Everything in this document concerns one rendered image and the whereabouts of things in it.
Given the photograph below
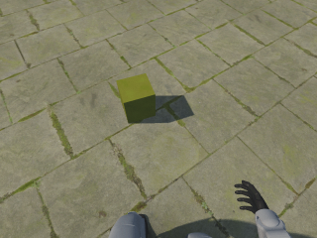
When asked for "carton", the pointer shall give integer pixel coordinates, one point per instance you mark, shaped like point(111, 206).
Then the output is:
point(138, 97)

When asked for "right robot hand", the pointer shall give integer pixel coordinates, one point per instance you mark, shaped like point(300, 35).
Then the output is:
point(255, 199)

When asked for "robot left foot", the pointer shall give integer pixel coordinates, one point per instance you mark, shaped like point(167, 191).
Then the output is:
point(146, 224)

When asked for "right robot forearm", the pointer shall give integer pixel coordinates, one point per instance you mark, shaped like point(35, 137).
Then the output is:
point(269, 225)

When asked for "left robot shin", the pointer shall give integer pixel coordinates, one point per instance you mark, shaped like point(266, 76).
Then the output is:
point(133, 212)

